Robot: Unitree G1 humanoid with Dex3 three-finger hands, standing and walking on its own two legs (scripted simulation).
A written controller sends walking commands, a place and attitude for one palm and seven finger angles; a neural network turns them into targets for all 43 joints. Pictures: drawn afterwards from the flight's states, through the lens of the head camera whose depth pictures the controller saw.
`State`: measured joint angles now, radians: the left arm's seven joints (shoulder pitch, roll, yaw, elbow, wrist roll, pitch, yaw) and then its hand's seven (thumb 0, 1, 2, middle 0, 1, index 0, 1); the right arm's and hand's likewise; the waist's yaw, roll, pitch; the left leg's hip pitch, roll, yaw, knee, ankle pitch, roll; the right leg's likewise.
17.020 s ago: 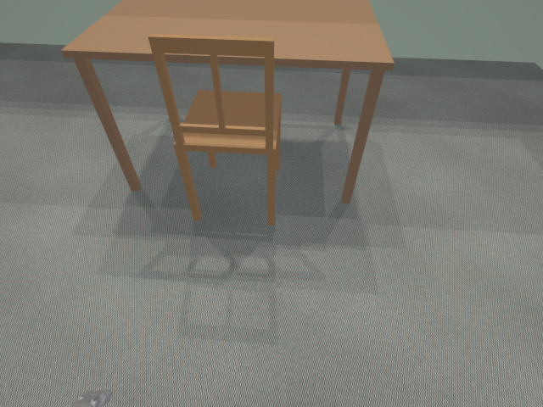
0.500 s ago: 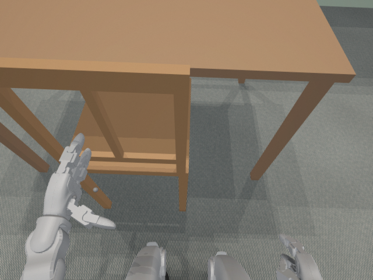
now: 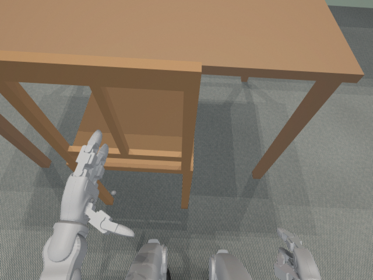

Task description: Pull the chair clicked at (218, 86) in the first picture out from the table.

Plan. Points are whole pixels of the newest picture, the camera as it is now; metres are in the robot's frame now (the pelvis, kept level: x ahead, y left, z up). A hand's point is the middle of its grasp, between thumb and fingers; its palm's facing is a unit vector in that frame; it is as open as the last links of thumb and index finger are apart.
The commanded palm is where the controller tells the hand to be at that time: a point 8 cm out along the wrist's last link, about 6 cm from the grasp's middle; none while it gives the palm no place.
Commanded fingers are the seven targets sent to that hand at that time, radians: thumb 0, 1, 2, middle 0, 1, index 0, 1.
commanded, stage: aim the fingers beside a spindle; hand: left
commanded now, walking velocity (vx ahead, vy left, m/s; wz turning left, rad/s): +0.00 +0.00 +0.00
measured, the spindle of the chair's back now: (113, 124) +0.45 +0.19 +0.02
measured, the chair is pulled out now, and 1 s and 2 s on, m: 0.00 0.00 0.00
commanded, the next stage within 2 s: push the fingers through the gap in 1.42 s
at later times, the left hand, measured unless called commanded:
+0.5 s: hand (106, 185) +0.30 +0.18 +0.01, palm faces +0.00 -1.00 -0.05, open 16.9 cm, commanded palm +0.27 +0.22 +0.02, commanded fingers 0.00 -0.50 0.30 -0.06 -0.08 -0.06 -0.08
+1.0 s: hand (114, 188) +0.29 +0.15 +0.04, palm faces -0.06 -1.00 -0.04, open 16.9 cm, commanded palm +0.28 +0.23 +0.03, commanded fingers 0.00 -0.50 0.30 -0.06 -0.08 -0.06 -0.08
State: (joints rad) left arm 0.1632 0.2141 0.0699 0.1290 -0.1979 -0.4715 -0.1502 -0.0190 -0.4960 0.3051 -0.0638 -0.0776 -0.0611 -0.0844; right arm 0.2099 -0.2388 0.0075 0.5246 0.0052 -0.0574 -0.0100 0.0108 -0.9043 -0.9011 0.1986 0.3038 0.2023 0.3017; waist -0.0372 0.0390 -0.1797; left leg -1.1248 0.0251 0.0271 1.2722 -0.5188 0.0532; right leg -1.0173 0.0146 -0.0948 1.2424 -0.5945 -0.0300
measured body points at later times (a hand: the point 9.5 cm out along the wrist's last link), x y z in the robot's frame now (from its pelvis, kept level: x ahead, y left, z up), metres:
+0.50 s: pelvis +0.00 -0.01 +0.00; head +0.10 +0.01 +0.44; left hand +0.30 +0.23 +0.01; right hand +0.17 -0.25 -0.10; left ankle +0.04 +0.09 -0.62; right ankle +0.00 -0.11 -0.62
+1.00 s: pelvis +0.01 -0.01 +0.00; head +0.11 +0.01 +0.44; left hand +0.28 +0.21 +0.05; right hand +0.17 -0.25 -0.10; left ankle +0.04 +0.09 -0.62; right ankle +0.00 -0.11 -0.62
